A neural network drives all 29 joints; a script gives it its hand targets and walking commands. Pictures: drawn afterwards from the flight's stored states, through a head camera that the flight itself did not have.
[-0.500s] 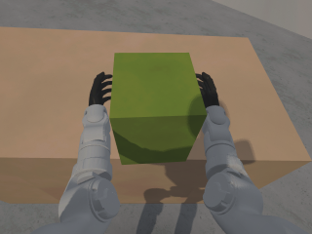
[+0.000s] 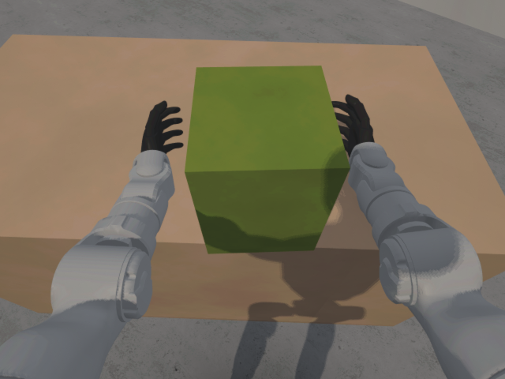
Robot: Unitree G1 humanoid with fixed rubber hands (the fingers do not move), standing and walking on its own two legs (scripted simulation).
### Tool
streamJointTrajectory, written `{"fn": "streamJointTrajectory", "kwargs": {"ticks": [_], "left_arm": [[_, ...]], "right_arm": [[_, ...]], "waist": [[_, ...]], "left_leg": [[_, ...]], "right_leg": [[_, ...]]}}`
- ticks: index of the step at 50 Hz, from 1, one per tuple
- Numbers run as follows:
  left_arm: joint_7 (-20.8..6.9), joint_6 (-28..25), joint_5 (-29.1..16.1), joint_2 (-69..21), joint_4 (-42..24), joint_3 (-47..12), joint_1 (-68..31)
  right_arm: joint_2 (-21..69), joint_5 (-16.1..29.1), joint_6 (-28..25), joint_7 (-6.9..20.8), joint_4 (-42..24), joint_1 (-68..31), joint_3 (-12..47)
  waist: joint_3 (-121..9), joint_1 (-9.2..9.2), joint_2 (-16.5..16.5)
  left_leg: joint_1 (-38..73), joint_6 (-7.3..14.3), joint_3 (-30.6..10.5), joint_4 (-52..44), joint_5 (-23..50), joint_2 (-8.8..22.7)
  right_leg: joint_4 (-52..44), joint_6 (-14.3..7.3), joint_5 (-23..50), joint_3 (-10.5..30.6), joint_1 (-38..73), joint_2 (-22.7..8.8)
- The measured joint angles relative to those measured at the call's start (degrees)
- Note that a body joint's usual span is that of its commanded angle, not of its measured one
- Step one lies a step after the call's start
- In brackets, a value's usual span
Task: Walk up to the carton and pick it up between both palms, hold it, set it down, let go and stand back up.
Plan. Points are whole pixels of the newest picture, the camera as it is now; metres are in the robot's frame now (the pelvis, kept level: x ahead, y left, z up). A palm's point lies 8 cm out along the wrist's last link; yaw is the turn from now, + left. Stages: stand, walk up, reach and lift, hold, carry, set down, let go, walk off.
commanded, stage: set down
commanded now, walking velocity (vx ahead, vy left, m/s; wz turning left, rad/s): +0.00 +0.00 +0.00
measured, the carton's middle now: (260, 166) +0.45 +0.04 +0.05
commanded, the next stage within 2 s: none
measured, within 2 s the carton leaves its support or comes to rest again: neither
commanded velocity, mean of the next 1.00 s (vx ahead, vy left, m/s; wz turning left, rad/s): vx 0.00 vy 0.00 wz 0.00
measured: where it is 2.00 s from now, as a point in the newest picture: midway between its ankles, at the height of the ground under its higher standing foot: outside the picture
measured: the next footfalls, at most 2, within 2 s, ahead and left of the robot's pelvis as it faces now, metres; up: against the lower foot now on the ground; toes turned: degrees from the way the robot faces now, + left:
none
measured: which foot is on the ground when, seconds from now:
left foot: down 0.00-1.00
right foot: down 0.00-1.00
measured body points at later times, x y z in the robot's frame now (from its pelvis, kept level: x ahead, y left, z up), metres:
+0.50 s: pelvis -0.02 -0.02 +0.00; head +0.04 -0.02 +0.44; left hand +0.45 +0.23 +0.16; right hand +0.50 -0.15 +0.17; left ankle +0.01 +0.11 -0.73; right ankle +0.00 -0.09 -0.73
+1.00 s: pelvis -0.01 -0.02 +0.01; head +0.02 -0.02 +0.46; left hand +0.42 +0.23 +0.19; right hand +0.48 -0.16 +0.19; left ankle +0.01 +0.11 -0.73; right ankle +0.00 -0.09 -0.73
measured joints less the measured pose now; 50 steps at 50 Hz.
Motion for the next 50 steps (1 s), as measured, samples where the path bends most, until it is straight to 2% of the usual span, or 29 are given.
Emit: {"fn": "streamJointTrajectory", "kwargs": {"ticks": [6, 12, 17, 23, 32, 40, 45, 50], "left_arm": [[-1.4, 1.0, -5.0, 2.8, 0.0, -3.8, -1.6], [-2.2, 3.3, -8.9, 5.6, -0.1, -7.5, -4.1], [-2.6, 5.4, -11.6, 7.3, 0.0, -9.9, -7.1], [-3.2, 7.8, -11.3, 8.8, -0.1, -8.7, -9.5], [-3.1, 14.3, -11.0, 10.9, -5.8, -7.8, -9.5], [-3.1, 21.1, -10.2, 11.6, -10.6, -7.0, -10.3], [-4.6, 23.7, -6.9, 10.7, -14.5, -4.3, -6.8], [-5.6, 24.6, -4.3, 9.1, -20.0, -2.4, 0.6]], "right_arm": [[-3.6, 4.8, 0.8, 1.0, 0.7, -1.8, 2.7], [-6.5, 10.5, 3.7, 2.7, 1.6, -4.2, 7.0], [-7.6, 12.8, 6.6, 3.4, -0.7, -6.1, 8.7], [-7.2, 14.1, 9.8, 2.4, -2.6, -8.4, 10.5], [-6.2, 13.1, 14.5, -0.3, -6.1, -9.2, 8.0], [-7.7, 13.8, 18.9, -1.1, -9.1, -10.0, 8.2], [-8.1, 15.5, 20.0, -1.6, -10.5, -7.8, 10.4], [-7.5, 16.1, 19.6, -1.7, -14.0, -1.6, 11.5]], "waist": [[-1.5, -0.37, -0.4], [-1.0, -1.23, -1.4], [-1.2, -1.77, -2.0], [-0.4, -2.04, -2.6], [1.1, -3.04, -2.1], [2.2, -3.27, -2.0], [4.4, -3.24, -1.8], [7.0, -2.87, -1.5]], "left_leg": [[-1.4, -0.3, -0.9, 0.6, 0.3, -0.2], [-0.8, -0.8, -1.1, -0.3, 1.4, -0.4], [-1.3, -1.2, -1.3, -0.8, 2.2, -0.5], [-0.4, -1.5, -1.2, -2.6, 3.5, -0.9], [2.8, -1.8, -2.3, -5.6, 4.9, -1.2], [6.6, -1.9, -2.3, -7.0, 4.9, -1.0], [11.9, -1.9, -2.0, -9.0, 5.1, -1.2], [16.7, -1.8, -1.7, -10.4, 5.1, -1.4]], "right_leg": [[1.5, -0.4, -0.5, -0.8, -1.6, -0.2], [2.3, -1.0, -0.5, -1.0, -1.6, -0.4], [3.1, -1.4, -0.4, -1.1, -2.7, -0.4], [3.1, -1.7, -0.2, -0.9, -2.7, -0.6], [0.2, -1.9, 0.8, -1.6, 0.9, -0.7], [-2.2, -1.9, 1.4, -1.2, 5.1, -0.2], [-3.8, -1.8, 1.5, -0.6, 10.1, -0.2], [-4.7, -1.6, 1.4, -0.1, 14.6, -0.3]]}}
